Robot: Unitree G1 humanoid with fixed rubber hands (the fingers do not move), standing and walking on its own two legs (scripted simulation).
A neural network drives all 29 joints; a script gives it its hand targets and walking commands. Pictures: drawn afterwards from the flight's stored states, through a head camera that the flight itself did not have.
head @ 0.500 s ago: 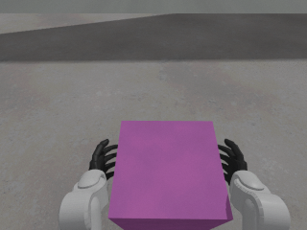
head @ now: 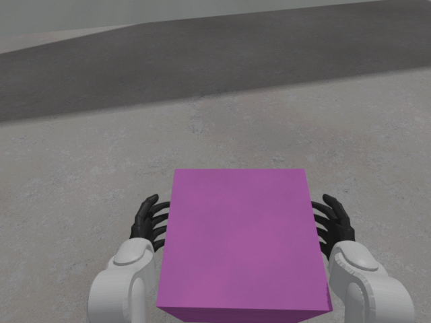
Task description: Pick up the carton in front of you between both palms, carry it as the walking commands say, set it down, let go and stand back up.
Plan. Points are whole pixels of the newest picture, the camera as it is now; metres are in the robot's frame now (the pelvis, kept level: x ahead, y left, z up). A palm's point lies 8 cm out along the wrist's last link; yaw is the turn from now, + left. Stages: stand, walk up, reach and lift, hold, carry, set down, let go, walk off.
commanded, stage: carry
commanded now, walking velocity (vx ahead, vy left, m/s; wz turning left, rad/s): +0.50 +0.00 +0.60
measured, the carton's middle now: (238, 253) +0.25 -0.01 +0.02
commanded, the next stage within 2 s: none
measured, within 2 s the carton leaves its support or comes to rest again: neither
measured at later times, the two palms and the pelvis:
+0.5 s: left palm (128, 127) +0.52 +0.23 +0.10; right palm (251, 105) +0.59 -0.07 +0.11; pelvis +0.33 +0.03 +0.01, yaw +12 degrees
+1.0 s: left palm (129, 67) +0.83 +0.29 +0.10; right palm (219, 52) +0.93 +0.01 +0.10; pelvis +0.66 +0.08 +0.00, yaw +17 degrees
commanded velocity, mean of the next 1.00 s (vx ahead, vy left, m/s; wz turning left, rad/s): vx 0.50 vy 0.00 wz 0.23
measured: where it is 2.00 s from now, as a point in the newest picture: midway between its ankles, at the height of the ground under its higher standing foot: (182, 159)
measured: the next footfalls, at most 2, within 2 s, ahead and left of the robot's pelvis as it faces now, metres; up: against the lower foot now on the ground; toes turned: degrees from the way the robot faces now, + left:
left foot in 0.08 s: +0.24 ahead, +0.10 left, +0.00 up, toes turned +11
right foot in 0.56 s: +0.57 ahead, -0.06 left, +0.00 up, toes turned +5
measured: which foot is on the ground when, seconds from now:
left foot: up 0.00-0.06, down 0.08-0.60, up 0.62-1.00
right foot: down 0.00-0.10, up 0.12-0.54, down 0.56-1.00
